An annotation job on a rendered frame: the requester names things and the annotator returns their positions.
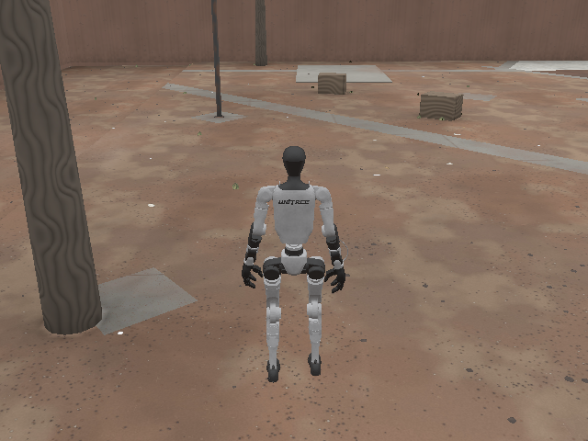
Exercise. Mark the left robot hand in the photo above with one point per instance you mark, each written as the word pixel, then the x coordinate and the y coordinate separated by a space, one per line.
pixel 246 274

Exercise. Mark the humanoid robot head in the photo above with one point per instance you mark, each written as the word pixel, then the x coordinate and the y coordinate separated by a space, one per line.
pixel 294 160

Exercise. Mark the right robot forearm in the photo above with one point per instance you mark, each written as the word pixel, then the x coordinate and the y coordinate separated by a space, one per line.
pixel 335 250

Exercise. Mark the left robot forearm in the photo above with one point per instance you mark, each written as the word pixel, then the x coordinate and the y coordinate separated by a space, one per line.
pixel 252 247

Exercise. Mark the left robot thigh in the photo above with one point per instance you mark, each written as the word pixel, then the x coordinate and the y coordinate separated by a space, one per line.
pixel 272 280

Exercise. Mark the right robot hand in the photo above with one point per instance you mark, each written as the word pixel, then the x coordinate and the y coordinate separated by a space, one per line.
pixel 340 279

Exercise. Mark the robot left upper arm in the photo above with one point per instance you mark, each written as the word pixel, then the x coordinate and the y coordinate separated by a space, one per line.
pixel 265 194

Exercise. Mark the robot right upper arm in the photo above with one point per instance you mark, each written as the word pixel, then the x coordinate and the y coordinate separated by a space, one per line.
pixel 326 208

